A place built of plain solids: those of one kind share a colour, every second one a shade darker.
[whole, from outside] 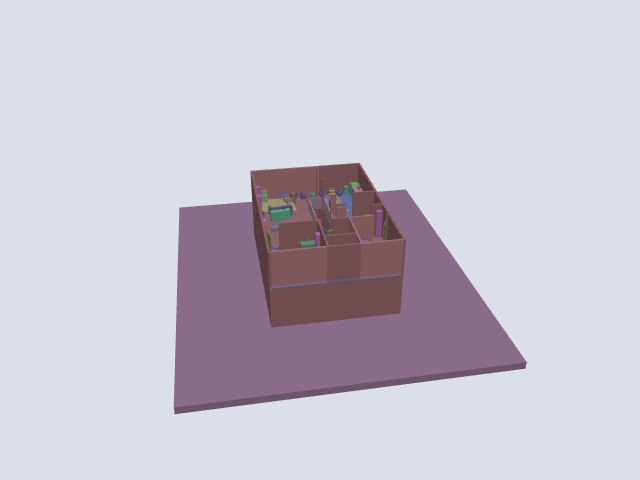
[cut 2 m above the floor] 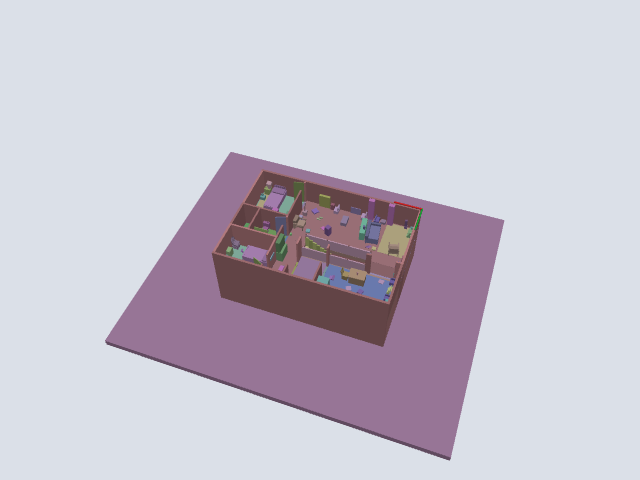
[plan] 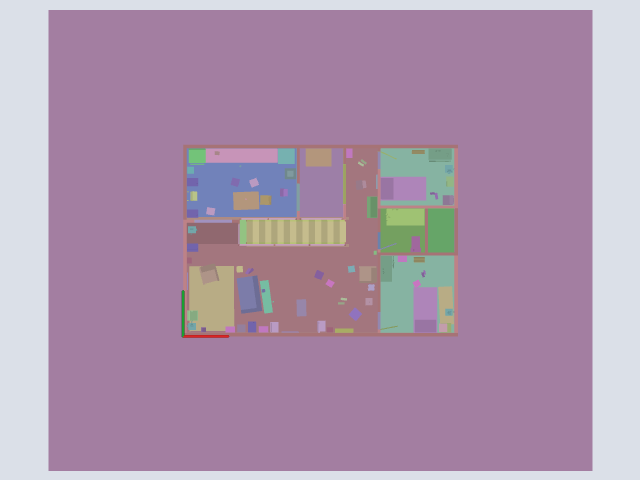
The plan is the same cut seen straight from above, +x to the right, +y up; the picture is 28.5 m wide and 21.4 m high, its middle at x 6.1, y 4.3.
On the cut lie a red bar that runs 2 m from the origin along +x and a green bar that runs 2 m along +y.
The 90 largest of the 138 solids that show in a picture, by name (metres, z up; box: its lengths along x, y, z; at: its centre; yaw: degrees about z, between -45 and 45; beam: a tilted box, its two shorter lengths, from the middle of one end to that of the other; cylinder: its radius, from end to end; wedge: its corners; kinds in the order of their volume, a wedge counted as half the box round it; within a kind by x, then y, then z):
{
 "under_1": {"box": [24.25, 20.55, 0.5], "at": [6.12, 4.28, -0.44]},
 "stair_1": {"box": [4.44, 1.08, 0.48], "at": [5.04, 4.66, -0.06]},
 "stair_2": {"box": [4.16, 1.08, 0.65], "at": [5.18, 4.66, 0.03]},
 "stair_3": {"box": [3.88, 1.08, 0.83], "at": [5.32, 4.66, 0.11]},
 "stair_4": {"box": [3.61, 1.08, 1.0], "at": [5.46, 4.66, 0.2]},
 "stair_5": {"box": [3.33, 1.08, 1.18], "at": [5.59, 4.66, 0.29]},
 "stair_6": {"box": [3.05, 1.08, 1.35], "at": [5.73, 4.66, 0.38]},
 "stair_7": {"box": [2.77, 1.08, 1.53], "at": [5.87, 4.66, 0.46]},
 "stair_8": {"box": [2.5, 1.08, 1.7], "at": [6.01, 4.66, 0.55]},
 "stair_9": {"box": [2.22, 1.08, 1.88], "at": [6.15, 4.66, 0.64]},
 "stair_10": {"box": [1.94, 1.08, 2.05], "at": [6.29, 4.66, 0.73]},
 "stair_11": {"box": [1.67, 1.08, 2.23], "at": [6.43, 4.66, 0.81]},
 "stair_12": {"box": [1.39, 1.08, 2.4], "at": [6.57, 4.66, 0.9]},
 "stair_13": {"box": [1.11, 1.08, 2.58], "at": [6.71, 4.66, 0.99]},
 "stair_14": {"box": [0.83, 1.08, 2.75], "at": [6.84, 4.66, 1.08]},
 "stair_15": {"box": [0.56, 1.08, 2.93], "at": [6.98, 4.66, 1.16]},
 "stair_16": {"box": [0.28, 1.08, 3.1], "at": [7.12, 4.66, 1.25]},
 "wall_1": {"box": [0.16, 3.52, 2.98], "at": [0.08, 1.92, 1.19]},
 "wall_2": {"box": [0.16, 4.91, 2.44], "at": [0.08, 2.62, 4.2]},
 "wall_3": {"box": [0.16, 1.39, 2.98], "at": [0.08, 4.5, 1.19]},
 "wall_4": {"box": [0.16, 3.19, 2.44], "at": [0.08, 6.79, 4.2]},
 "wall_5": {"box": [0.16, 3.06, 2.98], "at": [0.08, 6.86, 1.19]},
 "wall_6": {"box": [0.5, 0.13, 2.44], "at": [0.25, 5.13, 4.2]},
 "wall_7": {"box": [0.34, 0.13, 2.44], "at": [2.35, 5.13, 4.2]},
 "wall_8": {"box": [7.39, 0.13, 2.98], "at": [3.69, 5.26, 1.19]},
 "wall_9": {"box": [4.57, 0.13, 2.98], "at": [5.11, 4.05, 1.19]},
 "wall_10": {"box": [0.13, 0.39, 2.44], "at": [5.13, 5.39, 4.2]},
 "wall_11": {"box": [0.13, 1.57, 2.44], "at": [5.13, 7.61, 4.2]},
 "wall_12": {"box": [12.25, 0.16, 5.72], "at": [6.12, 0.08, 2.56]},
 "wall_13": {"box": [12.25, 0.16, 5.72], "at": [6.12, 8.47, 2.56]},
 "wall_14": {"box": [0.13, 0.7, 2.44], "at": [7.2, 5.55, 4.2]},
 "wall_15": {"box": [0.13, 0.71, 2.44], "at": [7.2, 8.04, 4.2]},
 "wall_16": {"box": [0.13, 2.52, 2.44], "at": [8.73, 2.35, 4.2]},
 "wall_17": {"box": [0.13, 1.06, 2.44], "at": [8.73, 5.18, 4.2]},
 "wall_18": {"box": [0.13, 1.62, 2.44], "at": [8.73, 6.65, 4.2]},
 "wall_19": {"box": [3.58, 0.13, 2.44], "at": [10.46, 3.67, 4.2]},
 "wall_20": {"box": [3.58, 0.13, 2.44], "at": [10.46, 5.78, 4.2]},
 "wall_21": {"box": [0.13, 1.97, 2.44], "at": [10.85, 4.72, 4.2]},
 "wall_22": {"box": [0.16, 3.45, 2.44], "at": [12.17, 1.89, 4.2]},
 "wall_23": {"box": [0.16, 8.23, 2.98], "at": [12.17, 4.28, 1.19]},
 "wall_24": {"box": [0.16, 1.97, 2.44], "at": [12.17, 4.72, 4.2]},
 "wall_25": {"box": [0.16, 2.55, 2.44], "at": [12.17, 7.12, 4.2]},
 "upper_floor_living_1": {"box": [2.36, 0.95, 0.16], "at": [1.34, 4.59, 2.9]},
 "upper_floor_living_2": {"box": [8.51, 3.96, 0.16], "at": [4.42, 2.14, 2.9]},
 "upper_floor_living_3": {"box": [1.41, 4.27, 0.16], "at": [7.96, 6.25, 2.9]},
 "upper_floor_bedroom_1": {"box": [3.29, 3.45, 0.16], "at": [10.45, 1.89, 2.9]},
 "upper_floor_bedroom_2": {"box": [3.29, 2.55, 0.16], "at": [10.45, 7.12, 2.9]},
 "upper_floor_kitchen_1": {"box": [4.91, 3.19, 0.16], "at": [2.62, 6.79, 2.9]},
 "child_bed_1": {"box": [0.55, 0.96, 0.2], "at": [9.11, 6.59, 3.56]},
 "child_bed_2": {"box": [2.06, 1.06, 0.4], "at": [9.81, 6.59, 3.36]},
 "child_bed_3": {"box": [0.96, 0.55, 0.2], "at": [10.8, 0.47, 3.56]},
 "child_bed_4": {"box": [1.06, 2.06, 0.4], "at": [10.8, 1.17, 3.36]},
 "floor_vestibule_1": {"box": [2.66, 1.39, 0.5], "at": [1.49, 4.5, -0.25]},
 "wall_band_1": {"box": [7.39, 0.13, 0.31], "at": [3.69, 5.26, 2.83]},
 "wall_band_2": {"box": [4.57, 0.13, 0.31], "at": [5.11, 4.05, 2.83]},
 "wall_band_3": {"box": [12.25, 0.16, 0.31], "at": [6.12, 0.08, 2.83]},
 "wall_band_4": {"box": [0.16, 8.23, 0.31], "at": [12.17, 4.28, 2.83]},
 "chest_drawers_1": {"box": [0.5, 1.15, 0.99], "at": [9.06, 3.02, 3.48]},
 "chest_drawers_2": {"box": [1.04, 0.5, 0.95], "at": [11.45, 8.13, 3.46]},
 "upper_floor_nook_1": {"box": [1.93, 3.19, 0.16], "at": [6.17, 6.79, 2.9]},
 "billy_1": {"box": [0.42, 0.28, 2.02], "at": [2.1, 0.31, 3.99]},
 "billy_2": {"box": [0.42, 0.28, 2.02], "at": [3.58, 0.31, 3.99]},
 "billy_3": {"box": [0.28, 0.42, 2.02], "at": [7.41, 8.17, 3.99]},
 "billy_4": {"box": [0.42, 0.28, 2.02], "at": [9.77, 3.46, 3.99]},
 "fridge_1": {"box": [0.75, 0.7, 1.72], "at": [4.6, 8.03, 3.84]},
 "stair_guard_1": {"box": [2.55, 0.08, 0.95], "at": [3.79, 5.24, 3.46]},
 "stair_guard_2": {"box": [4.74, 0.08, 0.95], "at": [4.89, 4.08, 3.46]},
 "stair_guard_3": {"box": [1.93, 0.08, 0.95], "at": [6.17, 5.24, 3.46]},
 "tall_cupboard_1": {"box": [0.47, 0.96, 0.89], "at": [8.43, 5.76, 3.42]},
 "tall_cupboard_2": {"box": [0.3, 0.92, 0.99], "at": [8.49, 5.76, 4.36]},
 "sofa_1": {"box": [0.93, 1.6, 0.34], "at": [2.95, 1.86, 3.26], "yaw": 7.9},
 "sofa_2": {"box": [0.23, 1.6, 0.39], "at": [3.3, 1.91, 3.63], "yaw": 7.9},
 "upper_floor_bath_1": {"box": [1.98, 1.97, 0.16], "at": [9.79, 4.72, 2.9]},
 "bathtub_1": {"box": [1.7, 0.76, 0.44], "at": [9.91, 5.32, 3.2]},
 "rug_1": {"box": [2.0, 2.9, 0.08], "at": [1.27, 1.69, 2.95], "yaw": 0.2},
 "rug_2": {"box": [0.62, 1.7, 0.08], "at": [11.72, 1.38, 2.95], "yaw": 2.8},
 "kitchen_table_1": {"box": [1.06, 0.71, 0.72], "at": [2.81, 6.05, 3.34], "yaw": 2.0},
 "range_cooker_1": {"box": [0.76, 0.65, 0.94], "at": [0.63, 8.05, 3.45]},
 "cube_shelf_1": {"box": [0.39, 1.46, 0.76], "at": [3.71, 1.77, 3.36], "yaw": 7.9},
 "upper_floor_closet_1": {"box": [1.18, 1.97, 0.16], "at": [11.5, 4.72, 2.9]},
 "leaning_mirror_1": {"box": [0.83, 0.19, 1.12], "at": [7.18, 0.26, 3.54]},
 "armchair_frame_1": {"box": [0.63, 0.74, 0.18], "at": [1.16, 2.78, 3.3], "yaw": 14.9},
 "armchair_frame_2": {"box": [0.74, 0.63, 0.18], "at": [8.23, 2.75, 3.3]},
 "bedside_table_1": {"box": [0.48, 0.43, 0.56], "at": [11.71, 0.38, 3.26]},
 "trunk_1": {"box": [0.43, 0.76, 0.31], "at": [5.28, 1.27, 3.14], "yaw": 1.3},
 "wall_foot_1": {"box": [0.16, 3.45, 0.17], "at": [12.17, 1.89, 2.91]},
 "bar_stool_1": {"box": [0.35, 0.35, 0.74], "at": [6.06, 2.74, 3.35], "yaw": -22.9},
 "hamper_1": {"box": [0.33, 0.46, 0.61], "at": [11.9, 6.9, 3.28]},
 "counter_run_1": {"box": [3.21, 0.64, 0.038], "at": [2.62, 8.06, 3.88]},
 "leaf_bedroom_door_1": {"box": [0.78, 0.05, 1.99], "at": [9.18, 0.38, 3.97], "yaw": 11.0}
}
